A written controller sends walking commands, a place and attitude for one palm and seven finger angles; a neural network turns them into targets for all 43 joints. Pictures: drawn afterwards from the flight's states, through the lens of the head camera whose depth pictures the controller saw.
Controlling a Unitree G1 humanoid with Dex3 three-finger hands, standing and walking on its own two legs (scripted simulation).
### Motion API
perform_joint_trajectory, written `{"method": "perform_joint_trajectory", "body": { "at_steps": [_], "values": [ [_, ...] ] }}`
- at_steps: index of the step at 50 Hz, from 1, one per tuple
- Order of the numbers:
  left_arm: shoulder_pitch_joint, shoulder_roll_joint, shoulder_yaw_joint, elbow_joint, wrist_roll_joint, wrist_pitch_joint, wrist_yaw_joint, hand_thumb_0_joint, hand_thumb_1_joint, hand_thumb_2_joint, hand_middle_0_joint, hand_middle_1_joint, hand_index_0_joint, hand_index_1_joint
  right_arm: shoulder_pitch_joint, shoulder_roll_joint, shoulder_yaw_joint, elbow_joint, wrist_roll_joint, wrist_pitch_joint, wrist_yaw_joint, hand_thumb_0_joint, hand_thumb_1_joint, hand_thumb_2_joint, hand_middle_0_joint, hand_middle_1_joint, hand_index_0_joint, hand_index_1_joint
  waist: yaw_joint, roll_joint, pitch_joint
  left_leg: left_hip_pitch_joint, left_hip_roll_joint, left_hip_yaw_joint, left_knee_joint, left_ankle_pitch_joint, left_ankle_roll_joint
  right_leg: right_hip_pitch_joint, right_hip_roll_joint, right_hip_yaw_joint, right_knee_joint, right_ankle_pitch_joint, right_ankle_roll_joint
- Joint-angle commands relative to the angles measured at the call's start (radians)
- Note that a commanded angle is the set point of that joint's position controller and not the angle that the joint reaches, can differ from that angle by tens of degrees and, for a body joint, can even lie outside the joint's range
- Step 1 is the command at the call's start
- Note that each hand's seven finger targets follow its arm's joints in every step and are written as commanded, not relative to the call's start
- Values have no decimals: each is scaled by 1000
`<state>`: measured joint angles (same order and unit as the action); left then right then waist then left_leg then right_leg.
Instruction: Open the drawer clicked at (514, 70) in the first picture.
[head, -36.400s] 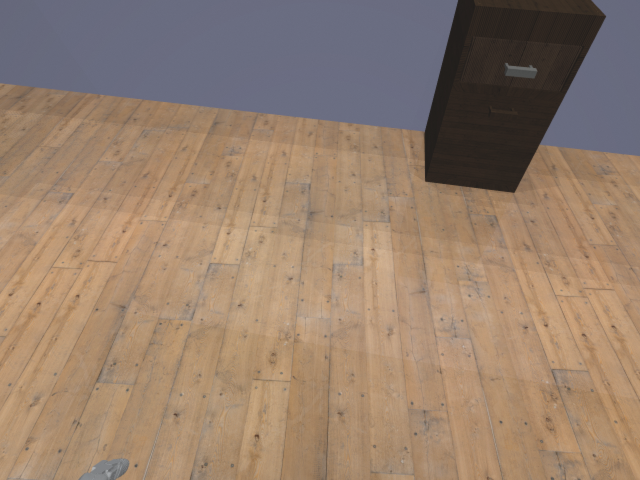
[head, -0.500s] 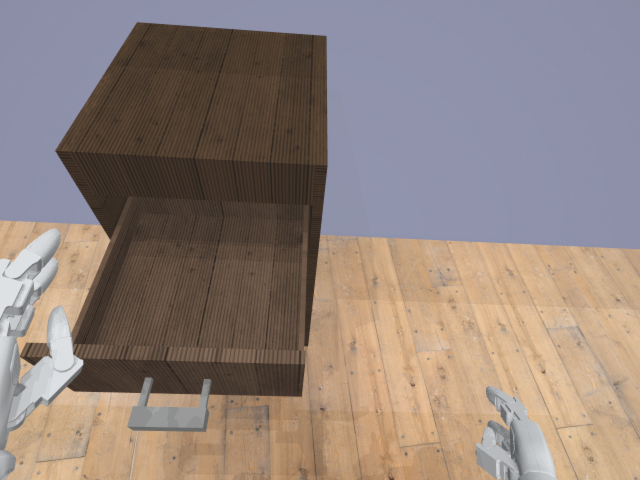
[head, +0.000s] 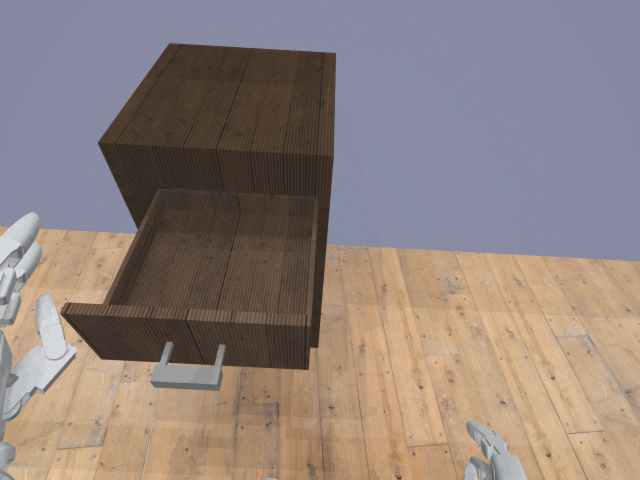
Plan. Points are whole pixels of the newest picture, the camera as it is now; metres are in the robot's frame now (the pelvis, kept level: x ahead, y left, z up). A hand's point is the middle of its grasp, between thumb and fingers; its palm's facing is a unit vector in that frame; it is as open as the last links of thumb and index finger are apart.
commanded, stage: step back with the hand held close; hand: left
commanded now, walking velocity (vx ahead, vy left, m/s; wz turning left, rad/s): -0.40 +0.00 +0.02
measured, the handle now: (191, 363) +0.32 +0.23 -0.15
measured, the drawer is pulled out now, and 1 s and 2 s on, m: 0.30 0.30 0.30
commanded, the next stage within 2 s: stop stepping back and stand still in 0.44 s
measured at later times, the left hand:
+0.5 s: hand (90, 445) +0.12 +0.18 +0.18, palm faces +0.25 -0.84 -0.48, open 7.4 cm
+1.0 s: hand out of the picture +0.02 +0.18 +0.18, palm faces +0.36 -0.81 -0.47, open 7.4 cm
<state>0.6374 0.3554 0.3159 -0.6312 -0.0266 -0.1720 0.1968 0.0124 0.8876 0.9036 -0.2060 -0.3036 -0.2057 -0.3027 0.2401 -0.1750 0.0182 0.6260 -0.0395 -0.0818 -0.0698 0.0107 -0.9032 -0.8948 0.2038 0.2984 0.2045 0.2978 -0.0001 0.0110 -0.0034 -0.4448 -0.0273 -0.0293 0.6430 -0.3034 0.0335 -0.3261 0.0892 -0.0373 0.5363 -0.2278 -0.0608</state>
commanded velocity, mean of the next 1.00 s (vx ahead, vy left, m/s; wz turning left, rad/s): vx -0.12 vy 0.03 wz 0.01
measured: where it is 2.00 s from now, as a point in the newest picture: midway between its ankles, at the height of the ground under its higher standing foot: outside the picture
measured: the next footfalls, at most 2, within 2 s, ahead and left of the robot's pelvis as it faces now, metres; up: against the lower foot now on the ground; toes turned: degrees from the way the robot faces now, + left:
left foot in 0.18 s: +0.03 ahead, +0.12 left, +0.00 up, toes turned +0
right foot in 0.44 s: -0.10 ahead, -0.17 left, +0.00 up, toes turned +5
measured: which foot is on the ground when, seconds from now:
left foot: down 0.00-0.00, up 0.02-0.16, down 0.18-0.52, up 0.54-0.82, down 0.84-1.00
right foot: down 0.00-0.22, up 0.24-0.42, down 0.44-1.00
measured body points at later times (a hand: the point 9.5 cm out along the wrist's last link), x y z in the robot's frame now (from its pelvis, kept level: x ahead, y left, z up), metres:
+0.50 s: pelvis -0.09 -0.03 +0.00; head -0.04 -0.03 +0.45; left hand +0.10 +0.22 +0.20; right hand +0.11 -0.25 -0.08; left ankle -0.01 +0.12 -0.73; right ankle -0.12 -0.12 -0.73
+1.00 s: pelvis -0.16 -0.06 +0.01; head -0.16 -0.05 +0.46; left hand +0.00 +0.22 +0.20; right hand -0.01 -0.30 -0.07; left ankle -0.21 +0.06 -0.73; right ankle -0.12 -0.13 -0.72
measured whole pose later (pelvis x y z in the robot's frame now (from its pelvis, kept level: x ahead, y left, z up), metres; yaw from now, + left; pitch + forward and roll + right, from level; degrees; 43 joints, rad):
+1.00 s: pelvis -0.16 -0.06 +0.01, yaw +1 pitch -1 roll +1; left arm 0.67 0.42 0.37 -0.61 -0.02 -0.21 0.17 0.01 0.89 0.90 -0.21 -0.30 -0.21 -0.30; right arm 0.24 -0.20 -0.01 0.59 0.01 -0.10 -0.05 0.01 -0.91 -0.90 0.20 0.30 0.20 0.30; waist -0.03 -0.05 0.00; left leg -0.13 -0.01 0.03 0.47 -0.33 0.00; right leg -0.32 0.02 -0.07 0.57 -0.31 0.00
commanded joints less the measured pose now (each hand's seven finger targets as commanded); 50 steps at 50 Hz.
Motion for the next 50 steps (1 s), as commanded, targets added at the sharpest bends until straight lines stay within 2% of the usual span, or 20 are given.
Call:
{"method": "perform_joint_trajectory", "body": {
  "at_steps": [1,4,7,9,11,13,18,23,25,26,27,29,32,36,39,42,44,45,47,50],
  "values": [
    [-31,170,125,-166,-3,-88,26,0,900,900,-200,-300,-200,-300,-87,-135,-87,-133,5,-38,1,0,-900,-900,200,300,200,300,-38,-161,-74,94,10,-59,247,-137,-35,-128,-399,438,-374,-328,-122],
    [10,195,153,-139,-14,-104,1,0,900,900,-200,-300,-200,-300,-142,-115,-69,-157,34,-27,16,0,-900,-900,200,300,200,300,-26,-137,-103,39,27,-4,155,-103,-32,29,-342,298,-273,32,-93],
    [24,198,148,-140,-11,-109,-4,0,900,900,-200,-300,-200,-300,-141,-119,-59,-146,42,-15,5,0,-900,-900,200,300,200,300,-28,-38,-44,84,30,17,-218,0,-20,65,-242,184,-189,110,-19],
    [-3,212,156,-190,-9,-127,-7,0,900,900,-200,-300,-200,-300,-148,-154,-75,-153,41,-21,6,0,-900,-900,200,300,200,300,-22,134,-52,58,186,-154,-326,303,43,108,-101,87,-19,170,61],
    [34,224,178,-210,-13,-131,-20,0,900,900,-200,-300,-200,-300,-126,-140,-91,-150,47,-47,18,0,-900,-900,200,300,200,300,-12,109,-167,175,274,-135,-229,630,55,81,-80,77,105,84,83],
    [55,239,209,-265,-17,-128,-31,0,900,900,-200,-300,-200,-300,-141,-143,-88,-166,26,-67,22,0,-900,-900,200,300,200,300,-4,232,-164,27,330,-187,-311,484,89,103,-62,62,222,-183,66],
    [40,172,156,-294,-25,-125,-36,0,900,900,-200,-300,-200,-300,-118,-152,-95,-115,21,-96,35,0,-900,-900,200,300,200,300,-10,171,-157,262,309,-121,-203,729,71,-25,-65,60,108,-158,68],
    [13,172,166,-225,-21,-137,-64,0,900,900,-200,-300,-200,-300,-167,-158,-87,-112,17,-80,48,0,-900,-900,200,300,200,300,11,184,-141,226,266,-84,-168,530,32,110,-55,23,-143,12,78],
    [25,181,166,-218,-11,-146,-73,0,900,900,-200,-300,-200,-300,-158,-141,-98,-135,34,-52,57,0,-900,-900,200,300,200,300,8,-20,-206,241,149,33,-35,352,-23,151,-94,46,-251,334,122],
    [49,197,175,-173,-11,-137,-72,0,900,900,-200,-300,-200,-300,-151,-130,-108,-163,50,-36,59,0,-900,-900,200,300,200,300,-12,-191,-187,129,60,97,46,78,-41,152,-206,119,-232,533,112],
    [72,196,179,-143,-20,-136,-70,0,900,900,-200,-300,-200,-300,-171,-128,-113,-196,64,-23,57,0,-900,-900,200,300,200,300,-3,-284,-170,-7,-5,67,226,-135,-47,148,-333,271,-244,578,69],
    [155,185,204,-89,-26,-112,-54,0,900,900,-200,-300,-200,-300,-175,-105,-96,-184,66,1,42,0,-900,-900,200,300,200,300,-5,-190,-152,-71,23,-56,383,-143,-41,119,-382,311,-245,375,14],
    [115,177,180,-114,-22,-95,-20,0,900,900,-200,-300,-200,-300,-187,-88,-58,-190,53,28,12,0,-900,-900,200,300,200,300,-28,-127,-155,-49,32,-12,264,-81,-46,162,-330,250,-234,251,-39],
    [3,175,125,-179,-7,-92,6,0,900,900,-200,-300,-200,-300,-167,-121,-61,-189,51,-5,-9,0,-900,-900,200,300,200,300,-16,-139,-82,76,22,19,30,-136,-4,151,-348,301,-317,34,-18],
    [-11,175,109,-206,1,-93,13,0,900,900,-200,-300,-200,-300,-111,-136,-61,-176,47,-20,-3,0,-900,-900,200,300,200,300,-32,-76,-103,245,9,50,-265,-17,25,176,-295,236,-286,-8,38],
    [-20,195,125,-228,-1,-119,5,0,900,900,-200,-300,-200,-300,-107,-163,-67,-193,52,-39,0,0,-900,-900,200,300,200,300,-18,125,-73,284,173,-119,-392,146,81,163,-140,118,-51,81,107],
    [32,185,140,-183,0,-112,-10,0,900,900,-200,-300,-200,-300,-84,-169,-82,-183,68,-52,20,0,-900,-900,200,300,200,300,-10,112,-99,339,218,-104,-297,290,80,75,-97,72,37,25,127],
    [37,214,176,-220,-4,-104,-9,0,900,900,-200,-300,-200,-300,-95,-132,-66,-174,59,-57,21,0,-900,-900,200,300,200,300,-19,260,-86,316,221,-116,-345,252,78,27,-94,33,73,-82,89],
    [6,190,159,-211,4,-94,-16,0,900,900,-200,-300,-200,-300,-97,-139,-61,-167,51,-70,21,0,-900,-900,200,300,200,300,-25,206,45,107,246,-140,-401,106,85,91,-78,-17,117,-157,72],
    [-3,177,159,-144,-6,-86,-19,0,900,900,-200,-300,-200,-300,-100,-160,-67,-147,51,-75,21,0,-900,-900,200,300,200,300,-13,55,69,-2,216,-85,-321,-10,79,229,-73,-7,-34,-56,69]
  ]
}}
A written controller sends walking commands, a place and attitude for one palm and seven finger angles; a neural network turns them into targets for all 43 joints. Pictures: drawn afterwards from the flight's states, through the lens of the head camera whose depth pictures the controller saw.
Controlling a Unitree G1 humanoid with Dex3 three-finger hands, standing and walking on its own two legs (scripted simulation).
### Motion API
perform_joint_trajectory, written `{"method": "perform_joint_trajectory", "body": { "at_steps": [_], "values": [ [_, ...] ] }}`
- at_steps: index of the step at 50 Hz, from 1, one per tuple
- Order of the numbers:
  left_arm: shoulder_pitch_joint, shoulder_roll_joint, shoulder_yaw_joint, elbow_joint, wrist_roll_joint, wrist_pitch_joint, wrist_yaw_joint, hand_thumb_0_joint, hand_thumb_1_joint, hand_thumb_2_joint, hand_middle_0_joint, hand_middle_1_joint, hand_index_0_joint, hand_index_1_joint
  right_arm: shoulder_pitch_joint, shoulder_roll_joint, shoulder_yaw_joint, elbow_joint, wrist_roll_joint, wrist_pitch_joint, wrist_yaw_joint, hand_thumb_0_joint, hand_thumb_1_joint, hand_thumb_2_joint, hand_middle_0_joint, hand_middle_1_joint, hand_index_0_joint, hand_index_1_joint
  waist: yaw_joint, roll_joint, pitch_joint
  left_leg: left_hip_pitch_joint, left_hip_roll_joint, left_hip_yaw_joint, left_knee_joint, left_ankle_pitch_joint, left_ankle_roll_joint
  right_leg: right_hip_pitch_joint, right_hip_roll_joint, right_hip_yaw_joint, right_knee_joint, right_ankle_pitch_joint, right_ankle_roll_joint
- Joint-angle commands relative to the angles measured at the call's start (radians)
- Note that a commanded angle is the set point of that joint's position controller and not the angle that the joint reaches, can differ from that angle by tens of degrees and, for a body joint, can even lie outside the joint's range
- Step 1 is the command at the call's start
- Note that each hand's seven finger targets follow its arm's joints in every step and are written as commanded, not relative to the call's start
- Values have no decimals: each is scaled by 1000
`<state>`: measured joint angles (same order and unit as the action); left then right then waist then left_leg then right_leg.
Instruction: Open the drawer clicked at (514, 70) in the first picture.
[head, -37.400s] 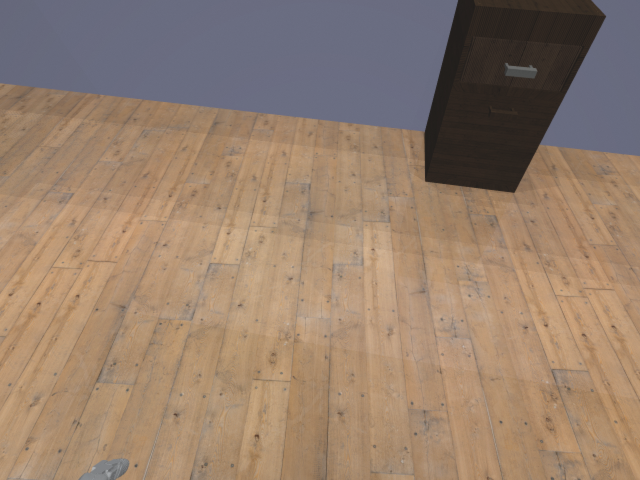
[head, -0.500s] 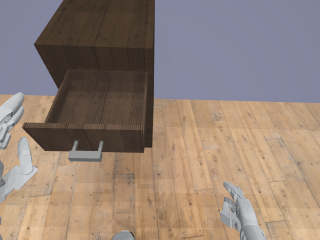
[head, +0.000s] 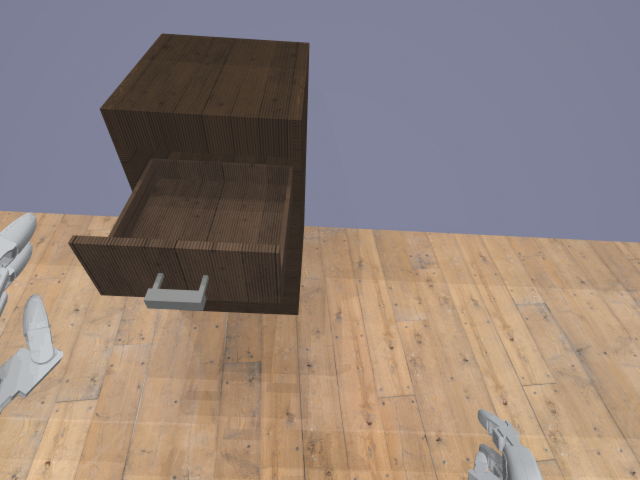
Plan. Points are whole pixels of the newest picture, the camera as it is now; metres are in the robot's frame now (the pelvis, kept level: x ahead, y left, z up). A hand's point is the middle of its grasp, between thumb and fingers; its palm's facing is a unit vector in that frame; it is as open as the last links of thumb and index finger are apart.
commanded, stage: stop stepping back and stand still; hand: left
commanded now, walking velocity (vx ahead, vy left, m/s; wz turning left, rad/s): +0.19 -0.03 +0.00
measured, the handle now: (179, 289) +0.48 +0.28 -0.16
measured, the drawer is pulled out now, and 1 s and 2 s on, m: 0.30 0.30 0.30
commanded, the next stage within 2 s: let the arm hang, fingers relaxed in 0.24 s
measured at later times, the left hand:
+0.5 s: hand (138, 405) +0.22 +0.24 -0.05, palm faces +0.14 -0.92 -0.36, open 7.4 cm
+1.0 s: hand out of the picture -0.01 +0.19 -0.17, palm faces +0.06 -0.97 -0.24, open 7.3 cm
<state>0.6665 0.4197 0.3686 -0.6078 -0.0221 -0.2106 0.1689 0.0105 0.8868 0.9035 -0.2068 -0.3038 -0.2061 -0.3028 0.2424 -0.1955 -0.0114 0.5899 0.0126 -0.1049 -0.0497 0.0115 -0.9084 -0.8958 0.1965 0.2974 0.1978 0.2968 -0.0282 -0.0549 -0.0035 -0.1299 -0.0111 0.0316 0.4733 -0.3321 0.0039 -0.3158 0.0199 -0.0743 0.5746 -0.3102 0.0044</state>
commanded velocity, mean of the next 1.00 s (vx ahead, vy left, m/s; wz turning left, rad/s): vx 0.01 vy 0.00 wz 0.00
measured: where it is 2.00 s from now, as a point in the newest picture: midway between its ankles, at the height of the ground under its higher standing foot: outside the picture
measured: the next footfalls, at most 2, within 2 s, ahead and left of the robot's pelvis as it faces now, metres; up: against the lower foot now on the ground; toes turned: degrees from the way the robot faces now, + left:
none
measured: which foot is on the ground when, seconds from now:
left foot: down 0.00-1.00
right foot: down 0.00-1.00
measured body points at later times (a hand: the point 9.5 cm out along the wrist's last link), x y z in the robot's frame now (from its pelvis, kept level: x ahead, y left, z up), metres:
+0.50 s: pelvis +0.02 +0.01 -0.01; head +0.03 +0.01 +0.44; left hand +0.21 +0.29 -0.02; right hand +0.16 -0.24 -0.12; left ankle +0.01 +0.11 -0.73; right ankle +0.02 -0.12 -0.73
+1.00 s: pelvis +0.02 +0.00 +0.01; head +0.04 +0.00 +0.46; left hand -0.01 +0.24 -0.15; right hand +0.03 -0.22 -0.15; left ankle +0.01 +0.11 -0.73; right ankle +0.02 -0.12 -0.73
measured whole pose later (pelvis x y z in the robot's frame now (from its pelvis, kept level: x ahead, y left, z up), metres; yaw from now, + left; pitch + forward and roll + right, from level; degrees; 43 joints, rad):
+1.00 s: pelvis +0.02 +0.00 +0.01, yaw +2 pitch -2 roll +0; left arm 0.32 0.19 0.02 1.09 0.01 0.01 0.04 0.00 0.92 0.90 -0.19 -0.30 -0.19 -0.30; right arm 0.28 -0.14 -0.01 1.07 -0.01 0.01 -0.04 0.01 -0.91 -0.90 0.20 0.30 0.20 0.30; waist 0.00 0.01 0.07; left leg -0.16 -0.01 0.01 0.45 -0.25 0.02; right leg -0.15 0.02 0.03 0.43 -0.24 -0.01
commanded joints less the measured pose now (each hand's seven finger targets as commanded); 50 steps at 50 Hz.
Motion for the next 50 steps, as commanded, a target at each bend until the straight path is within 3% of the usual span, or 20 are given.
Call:
{"method": "perform_joint_trajectory", "body": {
  "at_steps": [1,2,4,5,9,13,14,16,17,18,19,20,23,25,26,28,30,36,40,50],
  "values": [
    [-36,96,89,-126,-7,-46,6,0,900,900,-200,-300,-200,-300,-114,-144,-40,-107,-1,-47,1,0,-900,-900,200,300,200,300,16,70,76,-364,169,-130,-108,-39,99,269,-17,73,-119,19,4],
    [-32,91,89,-103,-5,-48,3,0,900,900,-200,-300,-200,-300,-110,-142,-46,-107,0,-42,1,0,-900,-900,200,300,200,300,16,5,71,-378,115,-95,-32,-113,81,265,-45,165,-190,-57,-8],
    [-58,91,79,-88,8,-53,-2,0,900,900,-200,-300,-200,-300,-106,-133,-56,-124,3,-22,3,0,-900,-900,200,300,200,300,13,-158,57,-374,-1,-12,253,-220,46,127,-241,537,-432,-474,-73],
    [-77,98,85,-98,8,-59,-2,0,900,900,-200,-300,-200,-300,-118,-140,-65,-120,5,-5,10,0,-900,-900,200,300,200,300,18,-137,62,-363,-11,-20,406,-201,40,70,-305,655,-514,-503,-66],
    [-88,108,79,-168,8,-81,3,0,900,900,-200,-300,-200,-300,-110,-100,-35,-110,-13,7,8,0,-900,-900,200,300,200,300,-4,-78,-65,-249,16,-26,299,-66,36,106,-263,366,-430,-218,-99],
    [-38,112,68,-253,12,-71,26,0,900,900,-200,-300,-200,-300,-112,-92,-17,-119,-20,-6,-12,0,-900,-900,200,300,200,300,6,61,-77,-33,-11,25,-54,7,50,45,-187,236,-364,-230,-80],
    [-32,109,65,-269,8,-76,28,0,900,900,-200,-300,-200,-300,-102,-101,-19,-123,-21,-12,-14,0,-900,-900,200,300,200,300,5,127,-63,-22,23,-28,-124,12,61,51,-149,209,-295,-182,-57],
    [-34,106,71,-308,6,-87,30,0,900,900,-200,-300,-200,-300,-108,-124,-24,-134,-24,-25,-11,0,-900,-900,200,300,200,300,15,275,-25,-81,240,-335,-240,31,133,20,-19,95,-25,-33,0],
    [-181,-128,-310,627,88,88,-117,0,900,900,-200,-300,-200,-300,-87,-253,-88,109,-37,-64,79,0,-900,-900,200,300,200,300,-59,232,111,-210,272,-371,-91,336,162,-167,-48,32,217,41,3],
    [-212,-97,-253,653,73,192,-138,0,900,900,-200,-300,-200,-300,-22,-197,-71,97,-33,7,68,0,-900,-900,200,300,200,300,-43,159,17,-204,283,-317,-97,330,179,-122,-57,128,246,-174,-5],
    [-201,-128,-258,638,76,215,-143,0,900,900,-200,-300,-200,-300,-13,-163,-61,74,-39,15,58,0,-900,-900,200,300,200,300,-35,215,8,-215,255,-285,-85,342,168,-126,-41,120,282,-207,1],
    [-274,-140,-282,663,69,213,-140,0,900,900,-200,-300,-200,-300,-18,-142,-56,68,-49,14,53,0,-900,-900,200,300,200,300,-26,74,-21,-185,254,-289,-50,510,166,-140,-35,128,300,-200,1],
    [-334,-118,-297,818,67,203,-145,0,900,900,-200,-300,-200,-300,-18,-194,-48,83,-50,32,46,0,-900,-900,200,300,200,300,23,-63,-102,12,210,-219,44,918,131,-43,-29,94,100,-30,-1],
    [-320,-73,-290,977,60,201,-144,0,900,900,-200,-300,-200,-300,-50,-192,-45,101,-34,45,42,0,-900,-900,200,300,200,300,42,-15,-133,-40,107,-118,80,781,61,144,-59,152,-26,433,-15],
    [-325,-29,-284,1045,56,201,-143,0,900,900,-200,-300,-200,-300,-40,-168,-42,113,-24,52,40,0,-900,-900,200,300,200,300,34,13,-121,-130,63,-89,79,556,34,243,-121,216,-41,574,-37],
    [-361,-16,-298,1156,49,210,-148,0,900,900,-200,-300,-200,-300,-35,-133,-30,151,-24,70,44,0,-900,-900,200,300,200,300,26,96,-48,-143,32,-78,6,250,19,182,-144,233,-80,411,-57],
    [-383,-36,-311,1262,42,211,-144,0,900,900,-200,-300,-200,-300,-42,-124,-26,192,-27,88,38,0,-900,-900,200,300,200,300,25,-3,-26,-94,45,-82,15,281,21,147,-110,224,-117,367,-50],
    [-358,-112,-316,1459,37,204,-136,0,900,900,-200,-300,-200,-300,21,-74,-20,309,-26,93,18,0,-900,-900,200,300,200,300,21,182,-51,-8,82,-93,-30,323,33,161,-85,191,-168,291,-46],
    [-351,-130,-328,1544,36,204,-137,0,900,900,-200,-300,-200,-300,48,-68,-21,362,-21,100,12,0,-900,-900,200,300,200,300,18,84,-10,0,93,-99,-51,293,36,137,-80,186,-195,272,-47],
    [-311,-164,-345,1674,35,206,-130,0,900,900,-200,-300,-200,-300,107,-44,-10,471,-23,102,10,0,-900,-900,200,300,200,300,23,28,95,-37,95,-109,-130,171,41,105,-76,183,-239,138,-44]
  ]
}}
